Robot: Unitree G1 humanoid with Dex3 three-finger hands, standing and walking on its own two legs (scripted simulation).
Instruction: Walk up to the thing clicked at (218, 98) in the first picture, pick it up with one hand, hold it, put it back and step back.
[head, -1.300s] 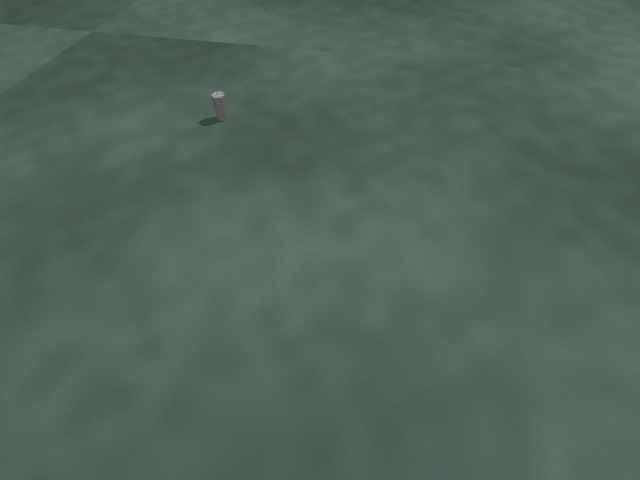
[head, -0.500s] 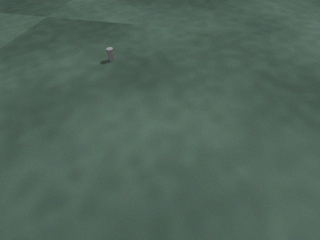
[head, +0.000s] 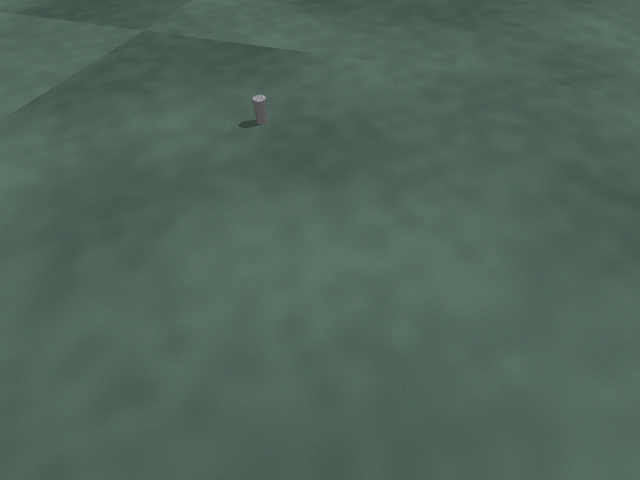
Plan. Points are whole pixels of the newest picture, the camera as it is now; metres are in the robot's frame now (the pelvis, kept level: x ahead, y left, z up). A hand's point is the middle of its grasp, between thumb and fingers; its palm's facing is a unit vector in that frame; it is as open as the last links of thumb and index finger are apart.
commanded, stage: walk up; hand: left
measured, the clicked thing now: (260, 110) +2.12 +0.42 -0.71
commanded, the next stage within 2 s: none
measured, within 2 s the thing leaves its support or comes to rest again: neither
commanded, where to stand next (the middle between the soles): +1.79 +0.17 m, yaw +6 degrees
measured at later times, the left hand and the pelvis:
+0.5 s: hand (112, 365) +0.32 +0.38 -0.14, palm faces -0.01 -0.95 -0.30, open 7.4 cm; pelvis +0.23 +0.10 +0.00, yaw +3 degrees
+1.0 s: hand (168, 248) +0.57 +0.35 -0.14, palm faces +0.12 -0.93 -0.36, open 7.4 cm; pelvis +0.56 +0.08 -0.01, yaw +6 degrees
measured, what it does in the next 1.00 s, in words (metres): walks ahead: left foot, then right foot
